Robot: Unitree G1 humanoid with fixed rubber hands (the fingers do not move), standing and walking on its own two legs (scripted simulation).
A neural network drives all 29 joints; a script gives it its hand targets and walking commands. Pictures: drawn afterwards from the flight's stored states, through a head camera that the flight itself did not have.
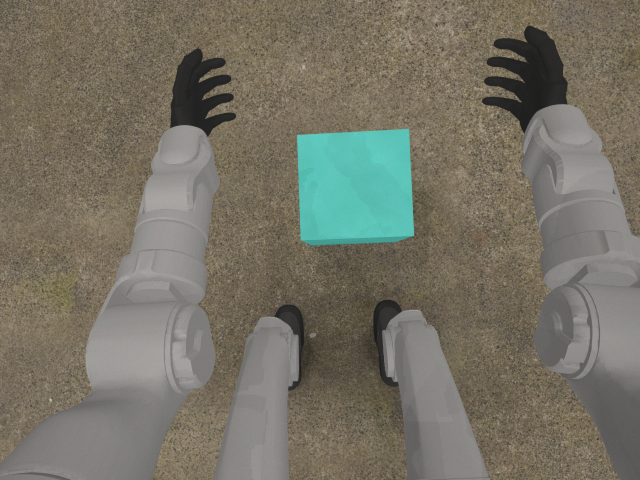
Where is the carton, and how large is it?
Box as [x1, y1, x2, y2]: [297, 129, 413, 245]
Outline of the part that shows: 408,129 297,135 301,240 311,245 396,241 413,235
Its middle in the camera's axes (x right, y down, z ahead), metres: +0.07 -0.11 +0.85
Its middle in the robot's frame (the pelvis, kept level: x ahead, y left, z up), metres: +0.48 -0.04 -0.51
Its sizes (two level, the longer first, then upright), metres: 0.210 0.200 0.250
